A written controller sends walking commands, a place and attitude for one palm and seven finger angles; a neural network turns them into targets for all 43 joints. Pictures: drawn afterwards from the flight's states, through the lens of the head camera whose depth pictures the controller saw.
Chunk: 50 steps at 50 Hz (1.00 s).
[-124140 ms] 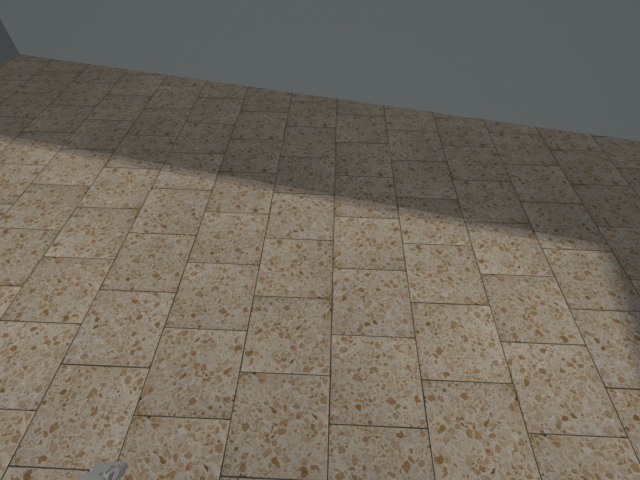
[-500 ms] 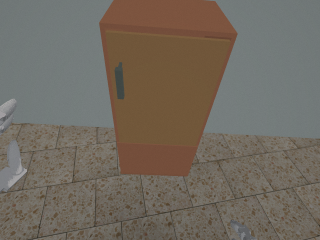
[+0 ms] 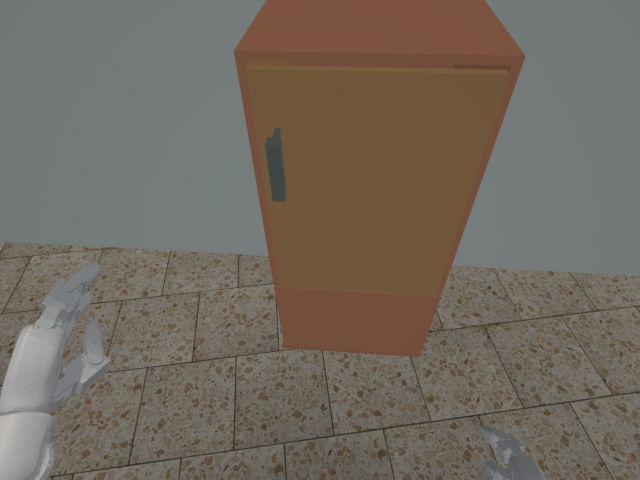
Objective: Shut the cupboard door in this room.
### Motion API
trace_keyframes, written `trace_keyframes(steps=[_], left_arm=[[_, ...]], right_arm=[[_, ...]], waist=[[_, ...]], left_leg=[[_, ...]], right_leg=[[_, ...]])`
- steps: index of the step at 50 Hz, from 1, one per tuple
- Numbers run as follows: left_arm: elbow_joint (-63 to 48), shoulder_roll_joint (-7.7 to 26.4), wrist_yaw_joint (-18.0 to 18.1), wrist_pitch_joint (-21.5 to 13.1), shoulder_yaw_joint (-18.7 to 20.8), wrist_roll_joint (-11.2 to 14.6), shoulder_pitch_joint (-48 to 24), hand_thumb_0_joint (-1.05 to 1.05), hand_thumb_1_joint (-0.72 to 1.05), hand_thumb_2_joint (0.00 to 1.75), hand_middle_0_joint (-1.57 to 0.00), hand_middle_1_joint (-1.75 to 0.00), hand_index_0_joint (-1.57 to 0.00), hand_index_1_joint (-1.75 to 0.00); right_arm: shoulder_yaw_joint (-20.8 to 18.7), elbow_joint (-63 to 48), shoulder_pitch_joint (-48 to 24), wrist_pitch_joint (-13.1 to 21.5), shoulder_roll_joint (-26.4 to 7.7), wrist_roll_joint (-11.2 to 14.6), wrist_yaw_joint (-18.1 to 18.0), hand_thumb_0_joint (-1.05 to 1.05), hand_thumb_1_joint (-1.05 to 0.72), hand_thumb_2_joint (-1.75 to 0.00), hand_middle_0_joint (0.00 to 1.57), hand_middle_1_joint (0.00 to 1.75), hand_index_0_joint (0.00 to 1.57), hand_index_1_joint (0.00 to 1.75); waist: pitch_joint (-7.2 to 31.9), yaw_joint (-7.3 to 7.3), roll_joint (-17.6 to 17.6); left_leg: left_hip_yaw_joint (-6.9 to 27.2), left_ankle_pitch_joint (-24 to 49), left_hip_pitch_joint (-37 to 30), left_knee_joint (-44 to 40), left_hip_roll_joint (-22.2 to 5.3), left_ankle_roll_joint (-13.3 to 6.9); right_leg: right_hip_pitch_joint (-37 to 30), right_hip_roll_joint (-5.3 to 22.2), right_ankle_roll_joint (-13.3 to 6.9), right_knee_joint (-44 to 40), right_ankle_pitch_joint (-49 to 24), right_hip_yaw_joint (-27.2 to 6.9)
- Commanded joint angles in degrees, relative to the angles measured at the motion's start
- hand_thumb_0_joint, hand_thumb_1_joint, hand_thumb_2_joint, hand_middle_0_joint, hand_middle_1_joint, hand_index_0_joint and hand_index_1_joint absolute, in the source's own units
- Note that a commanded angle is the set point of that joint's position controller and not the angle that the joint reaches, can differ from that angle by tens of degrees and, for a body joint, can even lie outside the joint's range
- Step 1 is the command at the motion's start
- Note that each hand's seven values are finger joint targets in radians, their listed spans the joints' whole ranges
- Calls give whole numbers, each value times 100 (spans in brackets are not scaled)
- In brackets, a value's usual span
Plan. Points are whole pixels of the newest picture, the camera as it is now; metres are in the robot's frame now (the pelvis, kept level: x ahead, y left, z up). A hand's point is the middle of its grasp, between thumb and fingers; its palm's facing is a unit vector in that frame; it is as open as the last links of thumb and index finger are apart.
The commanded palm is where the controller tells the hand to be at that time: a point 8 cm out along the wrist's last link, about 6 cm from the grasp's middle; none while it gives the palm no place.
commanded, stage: let the arm hang, fingers relaxed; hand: left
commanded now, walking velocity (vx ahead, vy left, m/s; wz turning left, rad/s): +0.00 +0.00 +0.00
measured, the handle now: (278, 164) +0.65 +0.13 +0.05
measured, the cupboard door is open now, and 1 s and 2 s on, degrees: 0 0 0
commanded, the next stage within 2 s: look to check the result in 1.02 s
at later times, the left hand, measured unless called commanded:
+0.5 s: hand out of the picture -0.11 +0.18 -0.16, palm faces +0.04 -0.98 -0.19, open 7.2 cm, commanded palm none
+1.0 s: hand out of the picture -0.02 +0.15 -0.17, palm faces +0.04 -0.99 -0.13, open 7.3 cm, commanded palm none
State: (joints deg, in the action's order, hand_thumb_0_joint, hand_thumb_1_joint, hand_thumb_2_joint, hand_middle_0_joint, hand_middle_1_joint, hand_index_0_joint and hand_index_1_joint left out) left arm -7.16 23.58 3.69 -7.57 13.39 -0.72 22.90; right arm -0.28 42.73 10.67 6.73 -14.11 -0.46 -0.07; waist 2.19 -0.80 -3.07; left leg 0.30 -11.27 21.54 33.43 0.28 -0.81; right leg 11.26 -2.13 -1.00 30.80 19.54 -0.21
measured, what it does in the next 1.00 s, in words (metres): stands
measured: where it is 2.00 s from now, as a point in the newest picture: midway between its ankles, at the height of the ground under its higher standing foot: outside the picture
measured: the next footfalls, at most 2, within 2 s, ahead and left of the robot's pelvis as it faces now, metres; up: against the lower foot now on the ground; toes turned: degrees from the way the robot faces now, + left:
none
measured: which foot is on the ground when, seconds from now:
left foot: down 0.00-1.00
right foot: down 0.00-1.00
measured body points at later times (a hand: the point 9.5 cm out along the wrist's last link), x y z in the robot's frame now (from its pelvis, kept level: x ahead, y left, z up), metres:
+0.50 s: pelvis -0.01 +0.00 +0.01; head +0.01 +0.01 +0.46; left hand -0.11 +0.23 -0.14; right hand -0.03 -0.22 -0.15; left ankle +0.06 +0.10 -0.73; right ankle -0.04 -0.11 -0.73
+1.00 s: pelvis -0.01 +0.00 +0.01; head -0.01 +0.01 +0.46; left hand -0.02 +0.20 -0.16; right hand -0.03 -0.21 -0.15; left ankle +0.06 +0.10 -0.73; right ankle -0.04 -0.11 -0.73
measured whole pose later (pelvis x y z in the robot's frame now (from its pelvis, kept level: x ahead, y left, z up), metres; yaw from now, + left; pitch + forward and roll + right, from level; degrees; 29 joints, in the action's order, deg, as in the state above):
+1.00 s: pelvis -0.01 +0.00 +0.01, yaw +0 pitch -2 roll +0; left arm 65.2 5.5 2.1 0.1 0.1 -0.8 18.2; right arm -0.3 64.4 17.8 -1.0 -6.8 -1.1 -2.5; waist -1.0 1.0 0.4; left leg 0.0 -7.3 14.6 23.9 1.3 -1.5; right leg 6.2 -1.0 -0.6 24.8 16.6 -0.5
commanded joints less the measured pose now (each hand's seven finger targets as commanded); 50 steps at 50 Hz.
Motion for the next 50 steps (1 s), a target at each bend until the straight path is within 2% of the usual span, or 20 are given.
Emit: trace_keyframes(steps=[1,2,3,5,7,8,10,11,12,13,14,17,23,27,34,36,39,43,50], left_arm=[[2524,-111,-342,690,-838,-100,-315,0,90,90,-20,-30,-20,-30],[2876,-64,-345,684,-848,-99,-474,0,90,90,-20,-30,-20,-30],[3275,-66,-336,697,-892,-90,-611,0,90,90,-20,-30,-20,-30],[4036,-224,-286,783,-1012,-41,-822,0,90,90,-20,-30,-20,-30],[4753,-309,-263,830,-1084,-23,-871,0,90,90,-20,-30,-20,-30],[5049,-235,-260,839,-1098,-23,-790,0,90,90,-20,-30,-20,-30],[5646,-404,-270,827,-1130,2,-634,0,90,90,-20,-30,-20,-30],[5909,-484,-273,813,-1139,7,-544,0,90,90,-20,-30,-20,-30],[6083,-669,-264,802,-1098,-4,-409,0,90,90,-20,-30,-20,-30],[6240,-603,-262,800,-1115,-5,-332,0,90,90,-20,-30,-20,-30],[6417,-677,-268,797,-1141,7,-288,0,90,90,-20,-30,-20,-30],[6815,-793,-263,767,-1193,22,-127,0,90,90,-20,-30,-20,-30],[7258,-956,-217,776,-1272,21,197,0,90,90,-20,-30,-20,-30],[7400,-1126,-183,777,-1292,21,345,0,90,90,-20,-30,-20,-30],[7413,-1224,-139,748,-1270,12,414,0,90,90,-20,-30,-20,-30],[7397,-1267,-131,747,-1265,5,398,0,90,90,-20,-30,-20,-30],[7371,-1282,-125,740,-1249,1,381,0,90,90,-20,-30,-20,-30],[7322,-1242,-125,735,-1231,-8,334,0,90,90,-20,-30,-20,-30],[7276,-1280,-137,735,-1215,-4,211,0,90,90,-20,-30,-20,-30]], right_arm=[[-298,-153,-89,-225,-1010,-15,-46,0,-90,-90,20,30,20,30],[-273,-132,-154,-301,-1005,-39,-52,0,-90,-90,20,30,20,30],[-256,-61,-181,-366,-948,-64,-47,0,-90,-90,20,30,20,30],[-153,222,-125,-537,-705,-97,-54,0,-90,-90,20,30,20,30],[-82,447,-208,-634,-632,-119,-72,0,-90,-90,20,30,20,30],[-54,557,-212,-661,-663,-111,-87,0,-90,-90,20,30,20,30],[-17,837,-120,-687,-509,-97,-132,0,-90,-90,20,30,20,30],[-13,969,-45,-689,-437,-89,-154,0,-90,-90,20,30,20,30],[-31,1072,58,-688,-348,-109,-183,0,-90,-90,20,30,20,30],[-38,1134,139,-700,-376,-79,-198,0,-90,-90,20,30,20,30],[-37,1243,237,-699,-329,-69,-214,0,-90,-90,20,30,20,30],[-46,1524,494,-687,-268,-39,-249,0,-90,-90,20,30,20,30],[-60,1842,807,-748,-161,0,-276,0,-90,-90,20,30,20,30],[-62,1993,962,-768,9,-21,-275,0,-90,-90,20,30,20,30],[-59,2084,1036,-749,206,-23,-263,0,-90,-90,20,30,20,30],[-62,2102,1058,-747,249,-35,-263,0,-90,-90,20,30,20,30],[-64,2093,1051,-730,274,-38,-264,0,-90,-90,20,30,20,30],[-61,2067,1046,-717,242,-28,-263,0,-90,-90,20,30,20,30],[-73,2017,1036,-693,220,-43,-273,0,-90,-90,20,30,20,30]], waist=[[334,127,1500],[234,117,1762],[165,151,1609],[-20,190,1006],[-361,149,236],[-437,106,38],[-506,92,-337],[-467,100,-455],[-365,89,-721],[-364,82,-585],[-277,106,-600],[-243,114,-275],[-705,130,384],[-818,147,490],[-894,130,476],[-1009,128,376],[-973,122,238],[-1056,98,256],[-958,114,203]], left_leg=[[666,2040,-496,130,-607,-228],[639,1868,-511,133,-506,-209],[601,1843,-597,123,-428,-159],[631,1340,-712,-222,-388,-128],[831,810,-631,-757,-434,-165],[889,611,-585,-912,-477,-188],[852,125,-544,-1119,-418,-167],[816,33,-607,-1169,-397,-151],[796,-48,-681,-1208,-413,-151],[818,15,-812,-1199,-435,-153],[816,-34,-872,-1254,-465,-159],[806,107,-1039,-1311,-502,-164],[775,-154,-1057,-1432,-519,-182],[754,-410,-997,-1492,-485,-184],[658,-170,-932,-1422,-452,-190],[667,-259,-840,-1451,-439,-188],[674,-240,-825,-1470,-440,-184],[682,-212,-791,-1479,-448,-180],[709,-259,-792,-1550,-468,-175]], right_leg=[[243,765,-179,-42,-2257,-386],[274,831,-236,-185,-2311,-477],[361,908,-315,-215,-2352,-548],[430,897,-315,-466,-1405,-585],[406,697,-214,-733,-450,-580],[301,630,-170,-829,-216,-538],[149,633,-209,-1027,-112,-593],[105,642,-232,-1102,-140,-620],[5,639,-253,-1158,-201,-600],[2,617,-245,-1200,-268,-546],[-48,624,-240,-1241,-289,-547],[-104,607,-226,-1311,-436,-486],[208,580,-196,-1448,-134,-443],[347,575,-191,-1411,71,-460],[414,598,-183,-1340,-35,-465],[460,593,-185,-1333,0,-487],[420,591,-188,-1297,-83,-479],[416,581,-182,-1302,-130,-469],[299,569,-170,-1269,-234,-467]])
